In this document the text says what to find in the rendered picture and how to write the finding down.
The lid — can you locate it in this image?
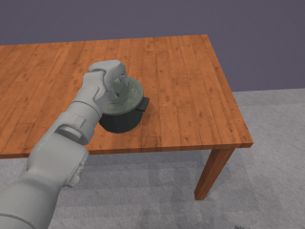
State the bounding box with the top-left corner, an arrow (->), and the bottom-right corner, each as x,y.
103,76 -> 144,115

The table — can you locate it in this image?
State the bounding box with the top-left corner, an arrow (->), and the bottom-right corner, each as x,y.
0,34 -> 254,200

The robot left forearm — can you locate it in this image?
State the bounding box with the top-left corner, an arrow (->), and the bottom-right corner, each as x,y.
26,67 -> 114,171

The left robot hand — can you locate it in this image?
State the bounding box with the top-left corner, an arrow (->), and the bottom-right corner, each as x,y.
88,59 -> 128,101

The pot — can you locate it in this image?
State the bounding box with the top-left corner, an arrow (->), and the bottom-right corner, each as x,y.
98,96 -> 150,134

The left robot upper arm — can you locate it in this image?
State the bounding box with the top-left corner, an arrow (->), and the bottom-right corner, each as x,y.
0,132 -> 90,229

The knob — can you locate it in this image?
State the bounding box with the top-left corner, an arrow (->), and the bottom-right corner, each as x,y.
112,81 -> 126,96

